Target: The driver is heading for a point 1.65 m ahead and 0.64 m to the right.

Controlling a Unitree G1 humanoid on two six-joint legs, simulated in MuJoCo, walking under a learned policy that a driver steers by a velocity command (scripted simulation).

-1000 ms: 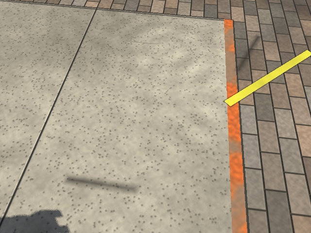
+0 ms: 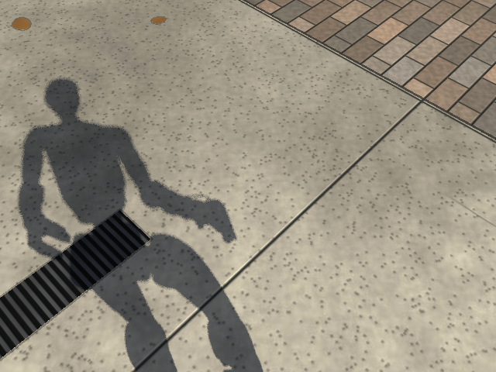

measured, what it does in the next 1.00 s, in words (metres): walks ahead, turning right: right foot, then left foot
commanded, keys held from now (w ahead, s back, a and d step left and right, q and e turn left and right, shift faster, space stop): w+q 0.10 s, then w+e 0.90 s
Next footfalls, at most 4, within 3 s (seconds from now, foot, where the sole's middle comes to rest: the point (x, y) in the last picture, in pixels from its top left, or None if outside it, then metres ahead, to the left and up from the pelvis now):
0.40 right None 0.42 -0.13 -0.77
0.88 left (239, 272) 0.71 0.05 -0.77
1.38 right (355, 229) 0.87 -0.31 -0.77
1.88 left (344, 143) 1.23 -0.32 -0.77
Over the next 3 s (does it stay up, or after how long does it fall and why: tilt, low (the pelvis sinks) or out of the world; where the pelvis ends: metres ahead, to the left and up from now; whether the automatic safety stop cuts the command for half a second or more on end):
stays up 1.50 -0.68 -0.01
